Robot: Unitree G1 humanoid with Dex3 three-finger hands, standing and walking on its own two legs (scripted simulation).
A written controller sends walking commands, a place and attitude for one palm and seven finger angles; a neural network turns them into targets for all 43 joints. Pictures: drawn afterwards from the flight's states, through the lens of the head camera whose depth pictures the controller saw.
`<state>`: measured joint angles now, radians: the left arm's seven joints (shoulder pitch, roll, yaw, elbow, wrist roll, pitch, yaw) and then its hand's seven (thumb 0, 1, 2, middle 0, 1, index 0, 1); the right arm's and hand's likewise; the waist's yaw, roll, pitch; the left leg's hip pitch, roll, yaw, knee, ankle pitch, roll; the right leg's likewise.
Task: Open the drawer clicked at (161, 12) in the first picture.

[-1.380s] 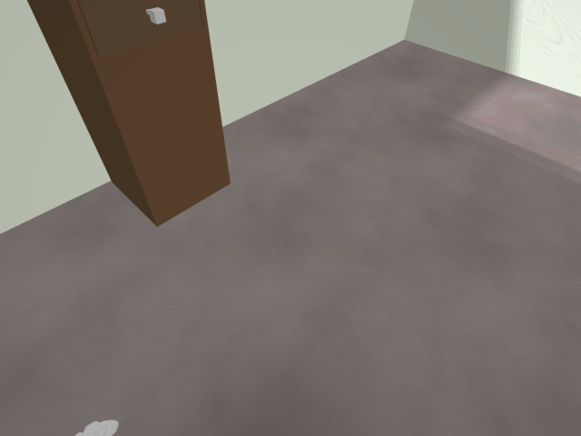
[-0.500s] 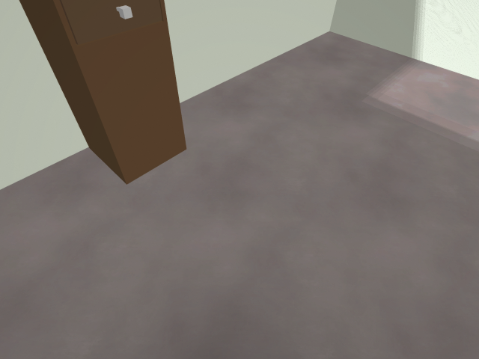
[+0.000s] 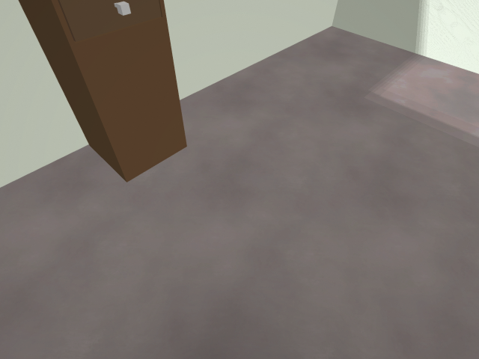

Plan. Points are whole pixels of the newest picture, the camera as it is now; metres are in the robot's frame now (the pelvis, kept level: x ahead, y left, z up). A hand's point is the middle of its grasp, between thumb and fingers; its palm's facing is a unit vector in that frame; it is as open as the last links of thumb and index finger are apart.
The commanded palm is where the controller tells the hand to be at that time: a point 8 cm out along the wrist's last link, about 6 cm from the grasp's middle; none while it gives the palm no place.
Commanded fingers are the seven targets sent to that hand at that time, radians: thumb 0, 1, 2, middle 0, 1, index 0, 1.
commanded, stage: look at it before walking up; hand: left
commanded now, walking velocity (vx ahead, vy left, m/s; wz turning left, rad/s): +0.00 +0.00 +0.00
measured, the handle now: (120, 7) +1.25 +0.53 +0.09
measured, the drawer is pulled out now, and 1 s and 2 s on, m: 0.00 0.00 0.00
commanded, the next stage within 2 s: walk to a spot facing it in 0.06 s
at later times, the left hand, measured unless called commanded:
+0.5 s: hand out of the picture +0.06 +0.20 -0.19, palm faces -0.08 -0.98 -0.19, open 7.4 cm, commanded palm none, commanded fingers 0.00 0.90 0.90 -0.20 -0.30 -0.20 -0.30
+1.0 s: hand (200, 303) +0.27 +0.10 -0.19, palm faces -0.18 -0.97 -0.13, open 7.4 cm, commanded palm none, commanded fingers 0.00 0.90 0.90 -0.20 -0.30 -0.20 -0.30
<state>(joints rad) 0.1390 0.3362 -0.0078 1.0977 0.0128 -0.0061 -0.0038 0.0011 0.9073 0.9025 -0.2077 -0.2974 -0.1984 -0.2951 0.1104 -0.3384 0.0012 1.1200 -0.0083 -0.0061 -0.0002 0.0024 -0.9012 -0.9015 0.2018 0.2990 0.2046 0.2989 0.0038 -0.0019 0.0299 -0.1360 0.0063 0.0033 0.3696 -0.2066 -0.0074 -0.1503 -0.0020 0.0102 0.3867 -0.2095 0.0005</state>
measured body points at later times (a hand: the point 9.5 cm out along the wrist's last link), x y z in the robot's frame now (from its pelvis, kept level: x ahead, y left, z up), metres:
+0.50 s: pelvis +0.06 +0.00 -0.02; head +0.06 +0.01 +0.43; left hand +0.06 +0.25 -0.18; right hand +0.04 -0.26 -0.17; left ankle +0.00 +0.12 -0.75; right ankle +0.00 -0.11 -0.73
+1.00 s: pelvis +0.24 -0.06 -0.01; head +0.25 -0.04 +0.44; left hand +0.28 +0.16 -0.17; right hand +0.26 -0.30 -0.15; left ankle +0.36 +0.05 -0.71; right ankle +0.17 -0.15 -0.75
